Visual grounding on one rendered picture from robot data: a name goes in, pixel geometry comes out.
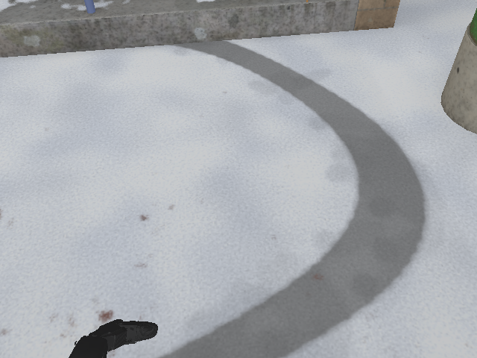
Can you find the robot left hand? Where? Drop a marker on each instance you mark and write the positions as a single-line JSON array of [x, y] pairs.
[[113, 335]]

